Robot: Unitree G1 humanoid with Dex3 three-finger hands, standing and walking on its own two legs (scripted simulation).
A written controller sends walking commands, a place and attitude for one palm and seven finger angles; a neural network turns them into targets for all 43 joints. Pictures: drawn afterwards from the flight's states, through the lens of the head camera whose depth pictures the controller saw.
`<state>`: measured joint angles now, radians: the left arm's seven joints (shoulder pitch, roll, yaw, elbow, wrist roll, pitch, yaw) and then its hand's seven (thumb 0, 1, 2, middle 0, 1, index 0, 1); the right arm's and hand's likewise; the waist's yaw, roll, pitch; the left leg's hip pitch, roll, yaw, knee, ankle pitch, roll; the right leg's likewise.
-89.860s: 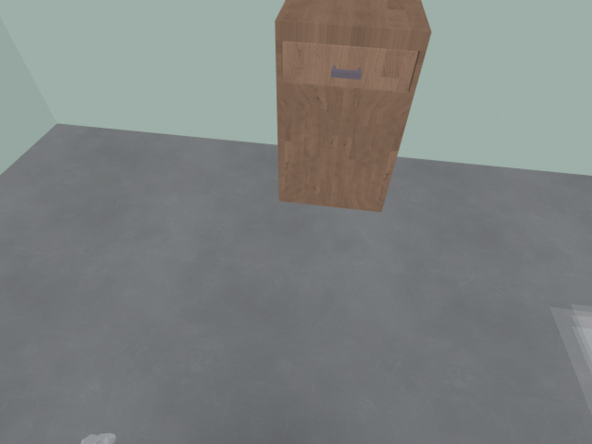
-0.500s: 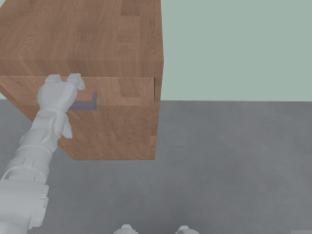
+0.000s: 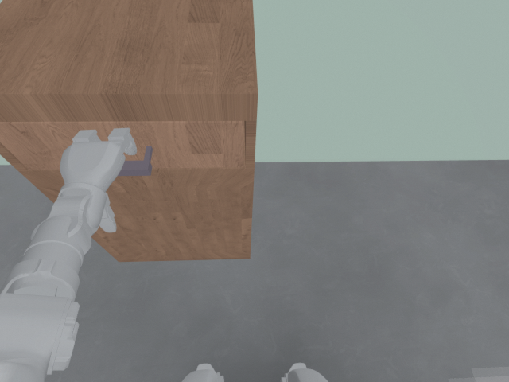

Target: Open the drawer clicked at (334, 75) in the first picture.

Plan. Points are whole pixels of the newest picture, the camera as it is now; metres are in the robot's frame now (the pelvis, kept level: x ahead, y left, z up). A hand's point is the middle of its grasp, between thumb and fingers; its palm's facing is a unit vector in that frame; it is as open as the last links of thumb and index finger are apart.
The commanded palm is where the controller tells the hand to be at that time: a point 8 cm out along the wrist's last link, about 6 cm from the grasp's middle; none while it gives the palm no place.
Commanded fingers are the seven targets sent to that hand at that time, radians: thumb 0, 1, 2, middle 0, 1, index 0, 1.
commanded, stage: lower the fingers behind the handle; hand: left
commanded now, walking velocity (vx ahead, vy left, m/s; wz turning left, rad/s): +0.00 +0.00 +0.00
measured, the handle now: (124, 159) +0.52 +0.24 -0.03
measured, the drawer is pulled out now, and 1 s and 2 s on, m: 0.00 0.00 0.00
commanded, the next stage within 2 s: lift the fingers back up to retry in 1.30 s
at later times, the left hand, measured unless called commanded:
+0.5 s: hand (111, 180) +0.46 +0.25 -0.02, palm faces -0.04 -0.01 -1.00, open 13.8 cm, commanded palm +0.45 +0.25 +0.02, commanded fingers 0.00 -0.50 0.30 -0.30 -1.20 -0.30 -1.20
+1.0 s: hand (112, 181) +0.46 +0.25 -0.02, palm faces -0.02 +0.01 -1.00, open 13.8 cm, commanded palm +0.44 +0.25 +0.00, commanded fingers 0.00 -0.50 0.30 -0.30 -1.20 -0.30 -1.20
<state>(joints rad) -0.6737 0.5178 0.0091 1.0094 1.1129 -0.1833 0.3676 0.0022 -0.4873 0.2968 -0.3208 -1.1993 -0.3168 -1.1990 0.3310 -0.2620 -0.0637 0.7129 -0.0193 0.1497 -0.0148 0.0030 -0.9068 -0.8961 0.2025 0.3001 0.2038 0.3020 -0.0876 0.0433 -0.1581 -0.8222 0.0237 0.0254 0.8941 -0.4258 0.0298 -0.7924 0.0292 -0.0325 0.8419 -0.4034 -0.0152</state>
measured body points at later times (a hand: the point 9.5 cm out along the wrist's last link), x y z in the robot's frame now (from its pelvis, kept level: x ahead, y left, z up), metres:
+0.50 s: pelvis -0.02 +0.00 -0.02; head +0.10 +0.01 +0.41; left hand +0.46 +0.25 +0.04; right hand -0.01 -0.27 -0.15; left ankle -0.01 +0.10 -0.69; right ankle -0.01 -0.12 -0.69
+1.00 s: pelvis -0.04 +0.01 -0.04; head +0.09 +0.02 +0.39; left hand +0.46 +0.25 +0.03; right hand -0.02 -0.27 -0.16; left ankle -0.01 +0.10 -0.69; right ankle -0.01 -0.12 -0.69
